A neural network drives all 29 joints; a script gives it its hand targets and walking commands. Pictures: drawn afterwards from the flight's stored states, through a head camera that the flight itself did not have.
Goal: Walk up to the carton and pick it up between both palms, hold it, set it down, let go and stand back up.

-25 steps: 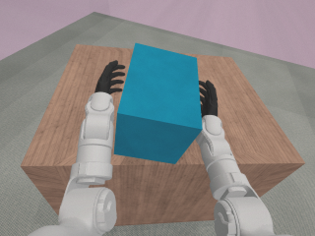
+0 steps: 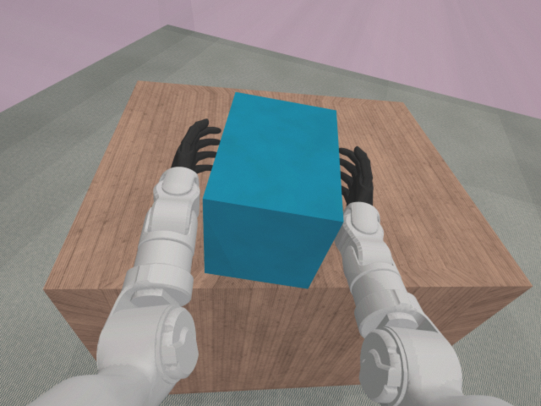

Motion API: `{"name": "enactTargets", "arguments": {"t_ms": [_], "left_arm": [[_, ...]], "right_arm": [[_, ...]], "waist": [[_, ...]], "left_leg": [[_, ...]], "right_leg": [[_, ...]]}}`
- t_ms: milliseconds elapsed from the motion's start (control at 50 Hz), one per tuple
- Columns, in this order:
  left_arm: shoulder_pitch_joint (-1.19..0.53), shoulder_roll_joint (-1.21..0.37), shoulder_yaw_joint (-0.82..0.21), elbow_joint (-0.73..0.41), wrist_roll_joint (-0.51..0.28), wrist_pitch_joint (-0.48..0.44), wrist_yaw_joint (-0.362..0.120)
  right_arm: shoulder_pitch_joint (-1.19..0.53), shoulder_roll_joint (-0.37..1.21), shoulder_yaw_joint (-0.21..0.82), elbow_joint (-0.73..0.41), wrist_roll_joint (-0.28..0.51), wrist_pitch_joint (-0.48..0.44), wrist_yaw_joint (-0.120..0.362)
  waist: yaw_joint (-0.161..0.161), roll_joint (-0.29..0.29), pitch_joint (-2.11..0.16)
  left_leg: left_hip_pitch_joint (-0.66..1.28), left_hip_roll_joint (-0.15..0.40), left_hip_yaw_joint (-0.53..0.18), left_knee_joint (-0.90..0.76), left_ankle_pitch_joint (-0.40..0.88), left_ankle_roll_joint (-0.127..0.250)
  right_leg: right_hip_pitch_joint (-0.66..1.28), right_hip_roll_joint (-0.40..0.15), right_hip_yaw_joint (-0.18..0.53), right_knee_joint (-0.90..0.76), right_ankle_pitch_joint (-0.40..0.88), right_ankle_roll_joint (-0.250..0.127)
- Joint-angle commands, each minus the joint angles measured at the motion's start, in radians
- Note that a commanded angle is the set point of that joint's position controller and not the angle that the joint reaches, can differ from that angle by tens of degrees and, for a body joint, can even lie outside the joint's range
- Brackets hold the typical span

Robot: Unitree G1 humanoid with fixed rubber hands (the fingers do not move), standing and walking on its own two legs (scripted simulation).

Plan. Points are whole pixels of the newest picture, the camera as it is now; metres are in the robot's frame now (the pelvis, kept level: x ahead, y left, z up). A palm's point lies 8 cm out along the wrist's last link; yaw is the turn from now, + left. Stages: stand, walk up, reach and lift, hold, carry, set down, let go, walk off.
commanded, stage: set down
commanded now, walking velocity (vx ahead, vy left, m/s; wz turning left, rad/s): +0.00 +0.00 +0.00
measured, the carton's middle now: (271, 190) +0.42 +0.01 +0.10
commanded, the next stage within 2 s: none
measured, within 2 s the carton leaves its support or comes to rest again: rests again in 1.58 s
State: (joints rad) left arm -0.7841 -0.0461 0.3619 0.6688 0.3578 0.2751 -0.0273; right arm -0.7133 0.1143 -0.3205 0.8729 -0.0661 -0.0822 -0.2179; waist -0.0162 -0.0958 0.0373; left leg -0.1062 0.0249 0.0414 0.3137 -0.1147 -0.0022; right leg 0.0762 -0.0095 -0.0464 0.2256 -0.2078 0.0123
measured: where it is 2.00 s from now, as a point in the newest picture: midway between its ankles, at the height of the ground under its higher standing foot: outside the picture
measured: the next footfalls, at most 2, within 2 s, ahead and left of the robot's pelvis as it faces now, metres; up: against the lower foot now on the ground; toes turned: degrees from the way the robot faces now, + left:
none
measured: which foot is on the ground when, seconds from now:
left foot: down 0.00-1.00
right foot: down 0.00-1.00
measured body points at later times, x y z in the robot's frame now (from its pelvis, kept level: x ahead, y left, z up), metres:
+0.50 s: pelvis +0.00 +0.00 +0.00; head +0.02 +0.04 +0.45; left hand +0.44 +0.14 +0.11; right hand +0.40 -0.13 +0.10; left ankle +0.04 +0.12 -0.75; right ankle -0.05 -0.12 -0.75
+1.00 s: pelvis +0.02 +0.00 +0.00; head +0.05 +0.03 +0.45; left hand +0.46 +0.13 +0.09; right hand +0.42 -0.13 +0.08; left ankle +0.04 +0.12 -0.75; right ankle -0.05 -0.12 -0.75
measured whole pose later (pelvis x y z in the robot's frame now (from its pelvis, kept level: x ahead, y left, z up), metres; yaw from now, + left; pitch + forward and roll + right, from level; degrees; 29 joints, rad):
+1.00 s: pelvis +0.02 +0.00 +0.00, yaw -2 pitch +4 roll +0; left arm -0.89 0.01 0.46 0.99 0.36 0.06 -0.07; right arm -0.74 0.23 -0.61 0.86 -0.35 -0.14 -0.19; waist -0.01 -0.08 -0.02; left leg -0.26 0.02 0.07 0.30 -0.12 0.00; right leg -0.11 -0.02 -0.02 0.26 -0.22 0.02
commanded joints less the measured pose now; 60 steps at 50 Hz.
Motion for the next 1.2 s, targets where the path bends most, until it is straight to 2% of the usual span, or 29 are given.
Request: {"name": "enactTargets", "arguments": {"t_ms": [0, 200, 280, 340, 400, 440, 460, 520, 560, 580, 660, 720, 780, 900, 1020, 1080, 1120, 1160, 1180], "left_arm": [[-0.659, -0.563, -0.322, 0.006, -0.055, -0.068, -0.154], [-0.691, -0.532, -0.231, 0.094, -0.017, -0.118, -0.157], [-0.717, -0.502, -0.227, 0.08, -0.031, -0.132, -0.159], [-0.721, -0.507, -0.245, 0.079, -0.036, -0.15, -0.147], [-0.708, -0.485, -0.21, 0.13, -0.028, -0.156, -0.155], [-0.719, -0.485, -0.206, 0.128, -0.034, -0.17, -0.159], [-0.721, -0.493, -0.217, 0.133, -0.035, -0.175, -0.156], [-0.743, -0.498, -0.224, 0.151, -0.041, -0.198, -0.15], [-0.734, -0.498, -0.219, 0.163, -0.039, -0.208, -0.151], [-0.736, -0.493, -0.217, 0.164, -0.038, -0.212, -0.152], [-0.73, -0.481, -0.192, 0.208, -0.026, -0.219, -0.157], [-0.709, -0.457, -0.153, 0.227, -0.013, -0.217, -0.169], [-0.743, -0.442, -0.147, 0.214, -0.012, -0.228, -0.17], [-0.735, -0.437, -0.139, 0.252, -0.015, -0.252, -0.172], [-0.788, -0.427, -0.138, 0.261, -0.022, -0.287, -0.165], [-0.778, -0.411, -0.113, 0.295, -0.014, -0.293, -0.169], [-0.792, -0.418, -0.123, 0.294, -0.022, -0.307, -0.168], [-0.794, -0.416, -0.119, 0.302, -0.014, -0.315, -0.163], [-0.79, -0.408, -0.104, 0.317, -0.008, -0.315, -0.166]], "right_arm": [[-0.855, 0.449, 0.279, -0.189, -0.065, -0.088, 0.139], [-0.852, 0.47, 0.18, -0.12, -0.149, -0.105, 0.168], [-0.819, 0.475, 0.138, -0.128, -0.177, -0.111, 0.164], [-0.822, 0.474, 0.136, -0.13, -0.185, -0.123, 0.17], [-0.814, 0.489, 0.139, -0.131, -0.209, -0.116, 0.169], [-0.814, 0.505, 0.143, -0.138, -0.219, -0.119, 0.172], [-0.823, 0.501, 0.143, -0.146, -0.217, -0.127, 0.174], [-0.827, 0.512, 0.132, -0.142, -0.242, -0.14, 0.179], [-0.822, 0.518, 0.14, -0.137, -0.247, -0.145, 0.18], [-0.807, 0.519, 0.136, -0.12, -0.252, -0.144, 0.18], [-0.807, 0.521, 0.114, -0.102, -0.267, -0.144, 0.18], [-0.774, 0.537, 0.111, -0.09, -0.271, -0.129, 0.174], [-0.769, 0.553, 0.098, -0.083, -0.281, -0.124, 0.178], [-0.776, 0.573, 0.097, -0.106, -0.313, -0.135, 0.179], [-0.762, 0.586, 0.067, -0.06, -0.341, -0.142, 0.185], [-0.767, 0.592, 0.062, -0.066, -0.351, -0.138, 0.184], [-0.766, 0.601, 0.058, -0.062, -0.366, -0.147, 0.183], [-0.755, 0.601, 0.04, -0.032, -0.373, -0.149, 0.185], [-0.754, 0.606, 0.032, -0.028, -0.376, -0.146, 0.183]], "waist": [[-0.007, 0.132, -0.472], [0.01, 0.131, -0.492], [-0.008, 0.155, -0.512], [-0.002, 0.174, -0.562], [0.005, 0.128, -0.542], [0.006, 0.118, -0.57], [0.009, 0.137, -0.599], [0.006, 0.142, -0.644], [0.013, 0.143, -0.653], [0.006, 0.144, -0.648], [0.01, 0.149, -0.638], [0.012, 0.126, -0.604], [0.009, 0.142, -0.623], [0.018, 0.13, -0.662], [0.012, 0.159, -0.705], [0.018, 0.138, -0.691], [0.017, 0.144, -0.742], [0.012, 0.161, -0.733], [0.013, 0.151, -0.714]], "left_leg": [[0.295, -0.023, 0.082, 0.006, 0.254, -0.031], [0.277, -0.023, 0.108, -0.002, 0.266, -0.032], [0.261, -0.018, 0.102, 0.011, 0.301, -0.04], [0.313, -0.009, 0.096, 0.036, 0.39, -0.057], [0.246, -0.016, 0.103, 0.021, 0.329, -0.033], [0.216, -0.015, 0.104, 0.014, 0.328, -0.031], [0.231, -0.012, 0.101, 0.023, 0.356, -0.04], [0.255, -0.009, 0.101, 0.043, 0.399, -0.049], [0.249, -0.008, 0.1, 0.049, 0.438, -0.05], [0.251, -0.006, 0.099, 0.048, 0.446, -0.051], [0.226, -0.009, 0.103, 0.048, 0.427, -0.05], [0.163, -0.015, 0.108, 0.024, 0.371, -0.031], [0.145, -0.017, 0.109, 0.023, 0.376, -0.036], [0.153, -0.012, 0.11, 0.038, 0.422, -0.031], [0.175, -0.003, 0.108, 0.057, 0.477, -0.043], [0.144, -0.008, 0.111, 0.051, 0.443, -0.03], [0.142, -0.004, 0.107, 0.057, 0.471, -0.033], [0.189, 0.003, 0.103, 0.074, 0.516, -0.043], [0.178, -0.001, 0.107, 0.075, 0.506, -0.036]], "right_leg": [[-0.058, 0.032, -0.067, -0.009, 0.313, 0.032], [-0.05, 0.035, -0.068, -0.003, 0.327, 0.036], [-0.046, 0.03, -0.068, 0.017, 0.355, 0.043], [-0.082, 0.043, -0.078, 0.011, 0.351, 0.03], [-0.047, 0.032, -0.066, 0.018, 0.383, 0.041], [-0.018, 0.03, -0.065, 0.041, 0.439, 0.05], [-0.027, 0.033, -0.068, 0.046, 0.446, 0.047], [-0.056, 0.036, -0.069, 0.042, 0.443, 0.041], [-0.043, 0.036, -0.067, 0.052, 0.487, 0.043], [-0.043, 0.037, -0.066, 0.055, 0.497, 0.045], [-0.05, 0.033, -0.062, 0.054, 0.486, 0.04], [0.006, 0.022, -0.05, 0.069, 0.548, 0.053], [0.017, 0.018, -0.05, 0.09, 0.581, 0.062], [0.006, 0.019, -0.051, 0.102, 0.631, 0.065], [-0.041, 0.024, -0.054, 0.105, 0.599, 0.056], [-0.035, 0.017, -0.048, 0.107, 0.61, 0.062], [-0.031, 0.016, -0.051, 0.125, 0.65, 0.066], [-0.083, 0.023, -0.06, 0.116, 0.611, 0.059], [-0.082, 0.02, -0.054, 0.109, 0.611, 0.058]]}}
